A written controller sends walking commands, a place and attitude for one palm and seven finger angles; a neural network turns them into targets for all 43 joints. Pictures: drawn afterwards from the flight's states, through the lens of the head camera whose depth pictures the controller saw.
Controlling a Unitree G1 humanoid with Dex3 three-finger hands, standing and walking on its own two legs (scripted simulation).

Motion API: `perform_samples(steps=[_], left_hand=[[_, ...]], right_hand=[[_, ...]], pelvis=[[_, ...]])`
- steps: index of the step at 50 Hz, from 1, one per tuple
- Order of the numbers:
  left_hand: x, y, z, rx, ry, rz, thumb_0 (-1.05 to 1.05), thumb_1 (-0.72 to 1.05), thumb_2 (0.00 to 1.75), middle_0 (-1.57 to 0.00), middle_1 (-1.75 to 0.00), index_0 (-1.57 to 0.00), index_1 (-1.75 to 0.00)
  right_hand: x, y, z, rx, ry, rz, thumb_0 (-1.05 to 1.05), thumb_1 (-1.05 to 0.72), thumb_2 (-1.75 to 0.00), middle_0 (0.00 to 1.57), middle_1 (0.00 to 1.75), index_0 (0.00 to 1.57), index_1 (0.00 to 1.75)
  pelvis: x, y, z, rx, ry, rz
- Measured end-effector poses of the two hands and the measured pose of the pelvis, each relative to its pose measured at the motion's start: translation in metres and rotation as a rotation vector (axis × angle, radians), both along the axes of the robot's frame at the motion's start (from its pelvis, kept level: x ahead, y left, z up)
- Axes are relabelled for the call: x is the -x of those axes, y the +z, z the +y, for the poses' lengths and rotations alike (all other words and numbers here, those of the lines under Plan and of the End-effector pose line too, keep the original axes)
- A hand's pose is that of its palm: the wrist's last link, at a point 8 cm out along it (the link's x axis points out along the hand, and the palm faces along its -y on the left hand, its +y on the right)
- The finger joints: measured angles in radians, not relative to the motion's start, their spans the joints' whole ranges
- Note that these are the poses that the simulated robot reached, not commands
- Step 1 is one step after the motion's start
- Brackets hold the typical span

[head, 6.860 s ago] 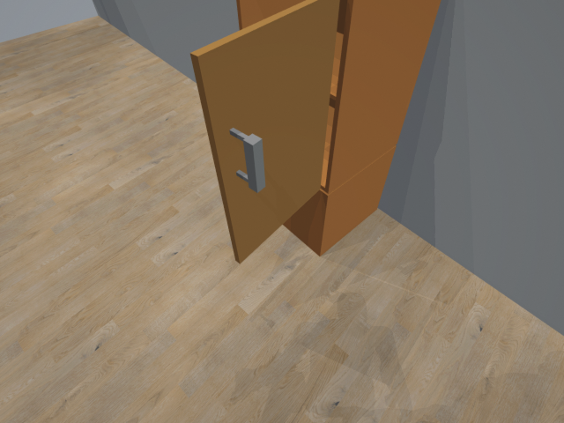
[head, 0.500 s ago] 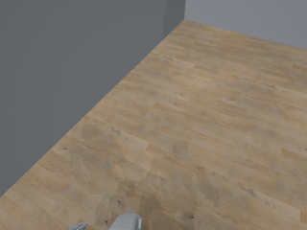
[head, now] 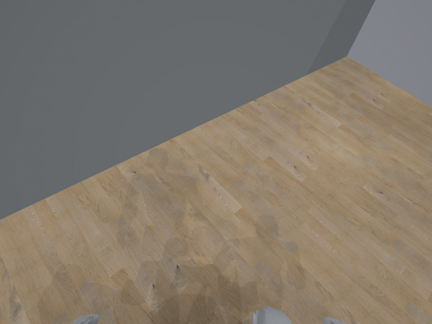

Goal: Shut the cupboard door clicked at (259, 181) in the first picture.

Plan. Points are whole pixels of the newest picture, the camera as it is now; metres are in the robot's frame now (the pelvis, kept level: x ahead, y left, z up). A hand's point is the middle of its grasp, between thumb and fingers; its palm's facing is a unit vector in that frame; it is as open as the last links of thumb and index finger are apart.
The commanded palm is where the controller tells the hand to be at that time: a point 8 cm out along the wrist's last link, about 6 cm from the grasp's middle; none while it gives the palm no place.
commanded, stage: walk to a spot facing it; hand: left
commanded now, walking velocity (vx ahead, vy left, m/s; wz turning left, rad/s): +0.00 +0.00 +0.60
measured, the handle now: out of the picture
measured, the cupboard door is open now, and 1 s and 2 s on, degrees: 97 97 97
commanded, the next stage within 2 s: none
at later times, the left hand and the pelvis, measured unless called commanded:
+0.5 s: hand out of the picture +0.02 +0.14 -0.16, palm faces +0.32 -0.91 -0.25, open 7.3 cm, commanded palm none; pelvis +0.01 -0.06 +0.00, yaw +19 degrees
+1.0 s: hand out of the picture +0.00 +0.20 -0.16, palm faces +0.57 -0.79 -0.25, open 7.4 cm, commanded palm none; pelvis +0.02 -0.04 +0.00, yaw +35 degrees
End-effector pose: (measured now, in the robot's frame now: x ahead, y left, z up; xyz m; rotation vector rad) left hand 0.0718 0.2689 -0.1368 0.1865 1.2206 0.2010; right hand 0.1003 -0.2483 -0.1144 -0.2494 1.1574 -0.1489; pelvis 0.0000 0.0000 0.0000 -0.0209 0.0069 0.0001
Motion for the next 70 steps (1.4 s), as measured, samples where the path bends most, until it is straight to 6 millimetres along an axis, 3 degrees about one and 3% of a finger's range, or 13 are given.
perform_samples(steps=[5,10,13,19,25,31,35,40,45,52,56,63,70], left_hand=[[-0.015,0.011,-0.015,-0.013,0.014,-0.058,0.00,0.91,0.90,-0.20,-0.30,-0.20,-0.30],[-0.020,0.014,-0.041,-0.045,0.036,-0.107,0.00,0.91,0.90,-0.20,-0.30,-0.20,-0.30],[-0.007,0.018,-0.057,-0.059,0.062,-0.101,0.00,0.91,0.90,-0.20,-0.30,-0.20,-0.30],[0.032,0.021,-0.083,-0.026,0.160,-0.034,0.00,0.91,0.90,-0.21,-0.30,-0.20,-0.30],[0.078,0.012,-0.087,0.002,0.290,0.011,0.00,0.92,0.90,-0.21,-0.30,-0.20,-0.30],[0.136,-0.015,-0.069,0.033,0.421,0.075,0.00,0.91,0.90,-0.21,-0.30,-0.20,-0.30],[0.158,-0.024,-0.052,0.037,0.484,0.123,0.00,0.91,0.90,-0.21,-0.30,-0.20,-0.30],[0.150,-0.010,-0.036,0.025,0.520,0.067,0.01,0.91,0.90,-0.20,-0.30,-0.20,-0.30],[0.131,0.003,-0.029,0.002,0.538,-0.011,0.00,0.91,0.90,-0.20,-0.30,-0.20,-0.30],[0.097,0.014,-0.038,-0.032,0.557,-0.085,0.00,0.91,0.90,-0.20,-0.30,-0.20,-0.30],[0.083,0.016,-0.054,-0.075,0.578,-0.130,0.00,0.91,0.90,-0.20,-0.30,-0.20,-0.30],[0.105,0.025,-0.099,-0.063,0.678,-0.078,0.00,0.91,0.90,-0.21,-0.30,-0.20,-0.30],[0.151,0.014,-0.138,-0.006,0.835,-0.019,0.00,0.91,0.90,-0.21,-0.30,-0.20,-0.30]], right_hand=[[0.017,-0.010,-0.012,-0.023,0.006,0.070,0.00,-0.91,-0.90,0.21,0.30,0.20,0.30],[0.025,-0.032,-0.040,-0.048,0.013,0.133,0.00,-0.91,-0.90,0.21,0.30,0.20,0.30],[0.020,-0.040,-0.055,-0.051,0.031,0.162,0.00,-0.91,-0.90,0.21,0.30,0.20,0.30],[-0.008,-0.031,-0.063,-0.049,0.109,0.179,0.01,-0.91,-0.90,0.20,0.30,0.20,0.30],[-0.055,-0.023,-0.041,-0.031,0.242,0.147,0.00,-0.91,-0.90,0.20,0.30,0.19,0.30],[-0.114,-0.018,0.013,-0.009,0.403,0.019,0.00,-0.91,-0.90,0.20,0.30,0.19,0.30],[-0.132,-0.008,0.043,0.000,0.479,-0.054,0.00,-0.91,-0.90,0.20,0.30,0.20,0.30],[-0.128,0.002,0.056,0.016,0.519,-0.033,0.00,-0.91,-0.90,0.21,0.30,0.20,0.30],[-0.117,0.000,0.053,0.015,0.536,0.029,0.00,-0.91,-0.90,0.21,0.30,0.20,0.30],[-0.107,-0.016,0.025,0.013,0.539,0.137,0.00,-0.91,-0.90,0.21,0.30,0.20,0.30],[-0.116,-0.034,0.004,0.004,0.546,0.186,0.00,-0.91,-0.90,0.21,0.30,0.20,0.30],[-0.154,-0.035,0.003,0.007,0.625,0.205,0.00,-0.91,-0.90,0.20,0.30,0.20,0.30],[-0.194,-0.024,0.051,0.011,0.783,0.160,0.00,-0.91,-0.90,0.20,0.30,0.19,0.30]], pelvis=[[-0.001,0.001,-0.015,-0.001,0.054,0.011],[-0.004,-0.009,-0.043,-0.028,0.118,0.030],[-0.003,-0.009,-0.053,-0.035,0.160,0.023],[-0.009,0.002,-0.063,-0.056,0.248,0.019],[-0.012,0.002,-0.061,-0.054,0.334,0.020],[-0.009,-0.014,-0.041,-0.026,0.416,0.019],[-0.005,-0.016,-0.032,-0.024,0.454,0.017],[-0.004,-0.003,-0.027,-0.002,0.503,0.020],[-0.010,0.003,-0.029,0.009,0.553,0.022],[-0.025,0.001,-0.047,0.005,0.634,0.030],[-0.039,-0.009,-0.064,-0.018,0.682,0.043],[-0.051,-0.001,-0.075,-0.042,0.789,0.025],[-0.055,0.002,-0.073,-0.053,0.893,0.030]])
